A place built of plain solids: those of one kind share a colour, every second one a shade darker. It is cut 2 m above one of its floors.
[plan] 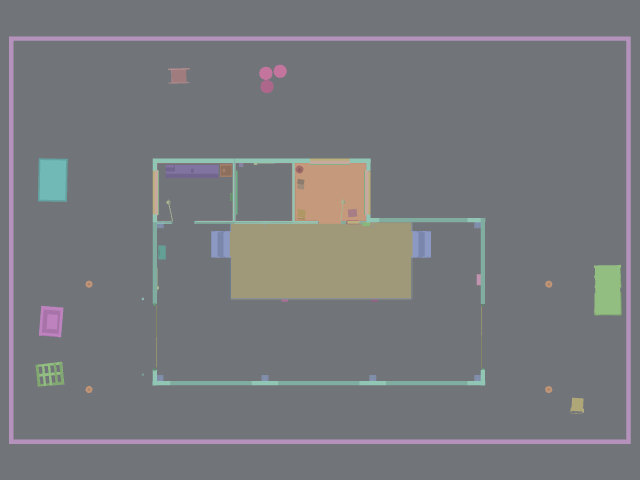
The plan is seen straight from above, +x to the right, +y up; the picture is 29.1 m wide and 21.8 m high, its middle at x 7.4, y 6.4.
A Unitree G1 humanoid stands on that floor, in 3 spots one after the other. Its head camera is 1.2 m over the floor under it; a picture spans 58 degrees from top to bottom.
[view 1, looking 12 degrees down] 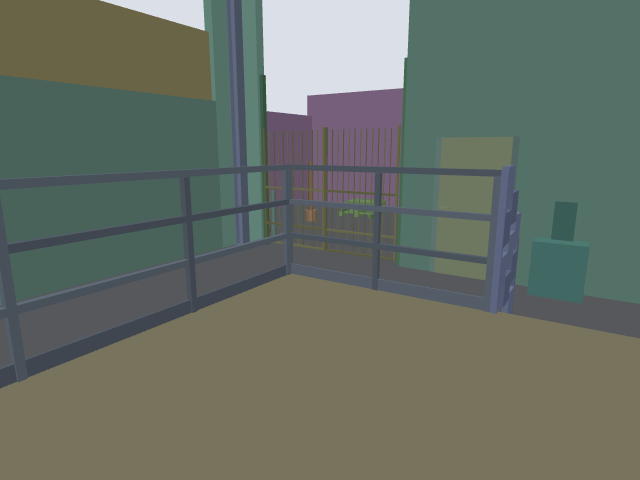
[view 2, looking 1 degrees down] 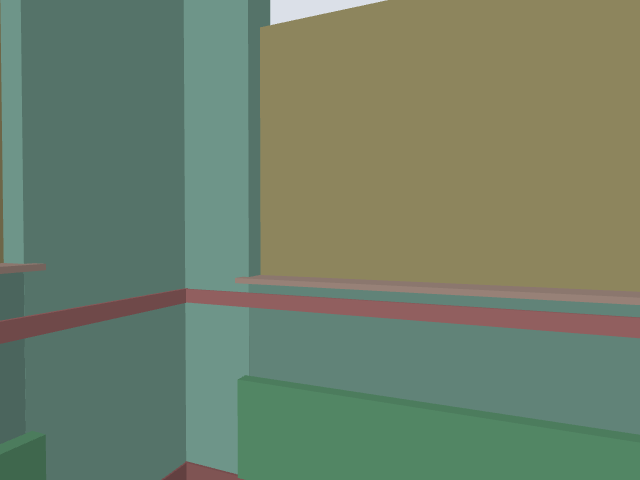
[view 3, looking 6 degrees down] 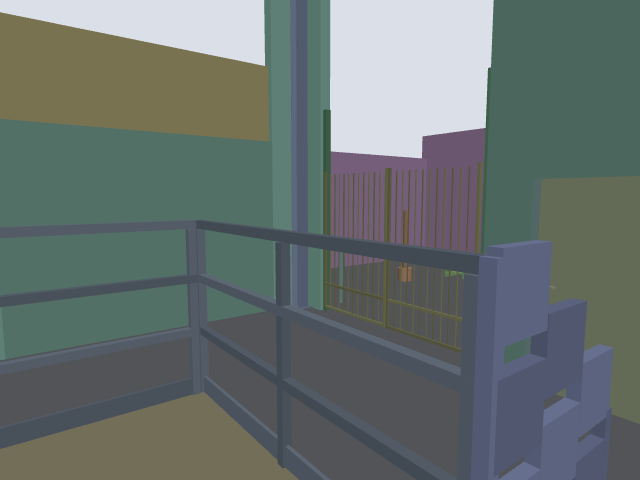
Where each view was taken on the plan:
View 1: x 6.60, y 6.20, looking -147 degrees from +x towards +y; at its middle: deck_rail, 3.96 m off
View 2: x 7.85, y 8.50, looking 23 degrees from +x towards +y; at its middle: window_pane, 1.90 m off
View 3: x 4.30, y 6.20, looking -127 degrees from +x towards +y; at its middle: deck_rail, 1.58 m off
